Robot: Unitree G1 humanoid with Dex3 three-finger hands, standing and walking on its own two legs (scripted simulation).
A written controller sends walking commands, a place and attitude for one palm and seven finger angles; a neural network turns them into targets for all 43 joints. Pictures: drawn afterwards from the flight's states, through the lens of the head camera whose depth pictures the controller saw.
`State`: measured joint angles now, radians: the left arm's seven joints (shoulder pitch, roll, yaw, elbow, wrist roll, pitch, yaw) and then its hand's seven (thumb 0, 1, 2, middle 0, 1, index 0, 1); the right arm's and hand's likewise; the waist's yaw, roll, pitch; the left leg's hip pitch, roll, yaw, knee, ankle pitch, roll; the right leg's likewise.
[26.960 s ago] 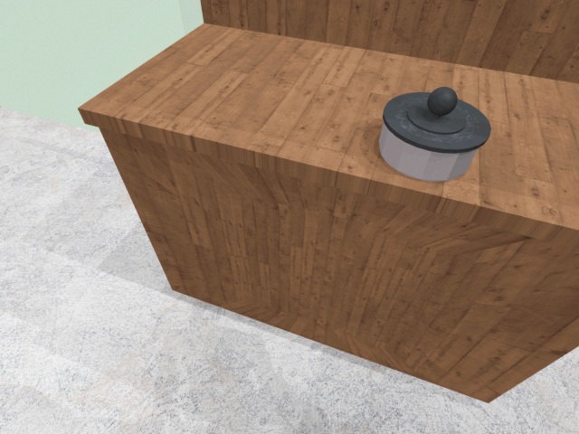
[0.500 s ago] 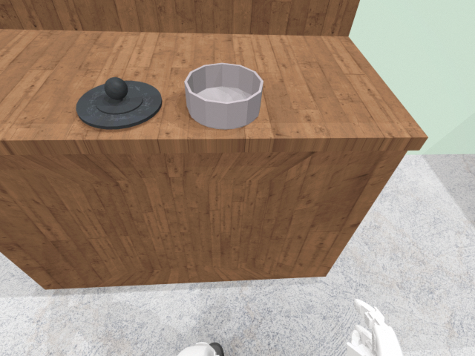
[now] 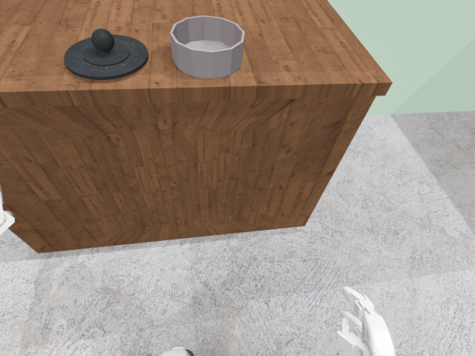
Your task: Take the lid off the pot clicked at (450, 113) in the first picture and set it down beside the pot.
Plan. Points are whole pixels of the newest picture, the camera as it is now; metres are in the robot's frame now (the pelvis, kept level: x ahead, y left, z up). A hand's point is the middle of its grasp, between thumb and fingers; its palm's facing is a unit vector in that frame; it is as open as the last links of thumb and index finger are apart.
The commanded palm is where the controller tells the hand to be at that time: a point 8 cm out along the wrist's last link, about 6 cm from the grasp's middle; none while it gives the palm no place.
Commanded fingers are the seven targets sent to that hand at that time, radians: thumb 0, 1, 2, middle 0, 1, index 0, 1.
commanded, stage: stop stepping back and stand still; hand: left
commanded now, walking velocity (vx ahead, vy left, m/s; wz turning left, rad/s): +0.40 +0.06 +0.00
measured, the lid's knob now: (103, 40) +0.74 +0.32 +0.12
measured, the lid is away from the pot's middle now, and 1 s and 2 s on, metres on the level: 0.24 0.24 0.24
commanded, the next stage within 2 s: let the arm hang, fingers relaxed in 1.48 s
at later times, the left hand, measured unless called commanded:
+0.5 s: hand out of the picture +0.14 +0.22 +0.27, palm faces +0.49 -0.76 -0.43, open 7.4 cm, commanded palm +0.08 +0.28 +0.29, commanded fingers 0.00 0.90 0.90 -0.20 -0.30 -0.20 -0.30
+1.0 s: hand out of the picture +0.05 +0.17 -0.18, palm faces +0.19 -0.97 -0.16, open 6.7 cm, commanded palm none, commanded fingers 0.00 0.90 0.90 -0.20 -0.30 -0.20 -0.30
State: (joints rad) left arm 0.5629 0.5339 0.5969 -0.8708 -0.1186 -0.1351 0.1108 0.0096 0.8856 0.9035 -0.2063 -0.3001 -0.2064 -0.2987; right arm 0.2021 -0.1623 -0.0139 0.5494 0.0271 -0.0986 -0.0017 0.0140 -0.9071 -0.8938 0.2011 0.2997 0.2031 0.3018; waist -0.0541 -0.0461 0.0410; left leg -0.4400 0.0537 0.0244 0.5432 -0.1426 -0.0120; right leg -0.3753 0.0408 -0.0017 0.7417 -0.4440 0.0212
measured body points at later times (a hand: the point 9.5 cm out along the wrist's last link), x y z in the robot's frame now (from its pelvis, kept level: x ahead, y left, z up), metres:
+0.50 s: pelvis -0.04 +0.00 +0.01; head -0.05 +0.01 +0.46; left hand +0.11 +0.26 +0.29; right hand +0.12 -0.23 -0.08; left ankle -0.02 +0.13 -0.73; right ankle -0.02 -0.10 -0.73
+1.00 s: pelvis +0.00 +0.00 +0.00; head +0.03 +0.02 +0.44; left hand +0.04 +0.23 -0.16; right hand +0.05 -0.25 -0.14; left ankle -0.02 +0.11 -0.73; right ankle -0.01 -0.10 -0.73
